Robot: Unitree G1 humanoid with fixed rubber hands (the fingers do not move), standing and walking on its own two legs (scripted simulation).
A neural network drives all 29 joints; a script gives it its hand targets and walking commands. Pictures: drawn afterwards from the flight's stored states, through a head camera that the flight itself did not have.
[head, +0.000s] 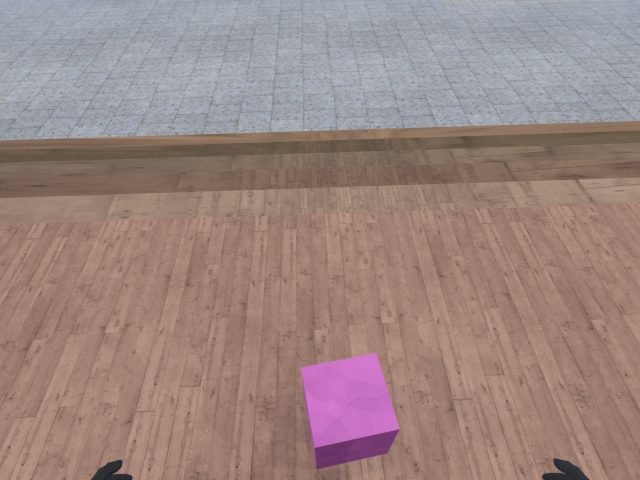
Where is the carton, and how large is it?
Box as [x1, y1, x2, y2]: [301, 353, 399, 468]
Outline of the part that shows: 375,353 301,367 304,397 316,468 386,453 399,428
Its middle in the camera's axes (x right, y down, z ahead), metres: +0.08 +0.47 +1.09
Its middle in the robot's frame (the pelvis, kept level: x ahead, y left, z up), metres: +0.40 -0.04 -0.66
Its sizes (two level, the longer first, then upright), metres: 0.210 0.200 0.250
